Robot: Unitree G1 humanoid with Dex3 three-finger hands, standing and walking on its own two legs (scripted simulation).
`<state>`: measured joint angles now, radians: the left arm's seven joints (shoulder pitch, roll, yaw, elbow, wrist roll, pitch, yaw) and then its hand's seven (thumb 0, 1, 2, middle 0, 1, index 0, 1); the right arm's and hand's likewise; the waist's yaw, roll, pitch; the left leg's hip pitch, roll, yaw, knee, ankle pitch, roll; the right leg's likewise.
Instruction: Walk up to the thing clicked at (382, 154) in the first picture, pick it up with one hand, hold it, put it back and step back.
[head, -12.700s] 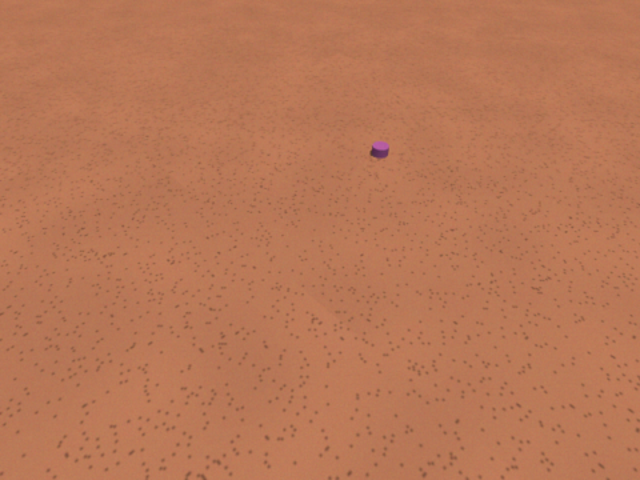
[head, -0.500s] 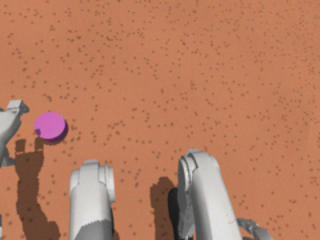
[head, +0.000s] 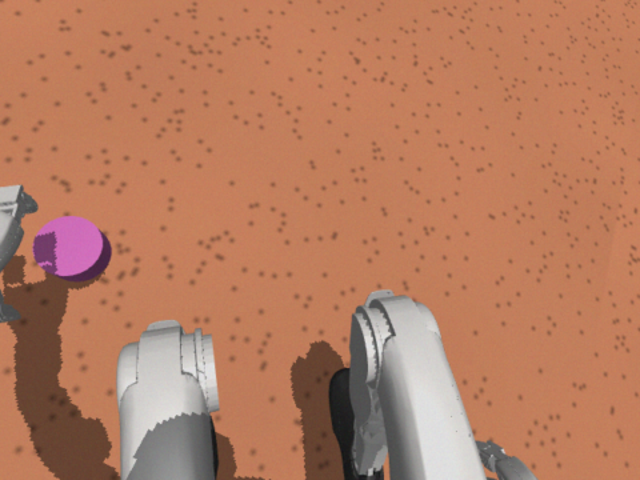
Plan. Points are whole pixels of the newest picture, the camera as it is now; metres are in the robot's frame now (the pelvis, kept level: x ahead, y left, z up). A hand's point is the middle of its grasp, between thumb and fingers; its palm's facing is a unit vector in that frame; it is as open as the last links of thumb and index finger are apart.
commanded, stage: rise first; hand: left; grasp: from above
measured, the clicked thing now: (74, 249) +0.46 +0.31 -0.30
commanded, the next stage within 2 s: approach in 0.16 s
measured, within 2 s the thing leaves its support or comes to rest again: neither
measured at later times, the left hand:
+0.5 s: hand (36, 255) +0.42 +0.32 -0.19, palm faces -0.45 -0.07 -0.89, open 14.1 cm
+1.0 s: hand (43, 253) +0.42 +0.31 -0.19, palm faces -0.55 -0.13 -0.82, open 14.1 cm
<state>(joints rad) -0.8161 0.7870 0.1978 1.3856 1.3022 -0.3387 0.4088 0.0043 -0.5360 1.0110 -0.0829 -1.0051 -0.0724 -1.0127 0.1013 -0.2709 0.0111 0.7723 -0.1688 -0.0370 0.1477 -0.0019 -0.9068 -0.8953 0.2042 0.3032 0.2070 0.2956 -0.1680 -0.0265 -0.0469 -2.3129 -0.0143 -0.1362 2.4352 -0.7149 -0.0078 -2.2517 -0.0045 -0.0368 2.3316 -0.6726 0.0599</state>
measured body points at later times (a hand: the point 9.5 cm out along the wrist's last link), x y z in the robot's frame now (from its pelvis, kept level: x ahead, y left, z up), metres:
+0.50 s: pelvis +0.00 +0.00 -0.01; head +0.24 +0.09 +0.36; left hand +0.44 +0.32 -0.14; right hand +0.07 -0.28 -0.11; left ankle +0.07 +0.12 -0.29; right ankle +0.10 -0.14 -0.29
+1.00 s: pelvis +0.00 +0.00 +0.00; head +0.25 +0.05 +0.37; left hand +0.45 +0.31 -0.14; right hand +0.03 -0.28 -0.11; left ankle +0.07 +0.12 -0.29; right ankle +0.10 -0.14 -0.29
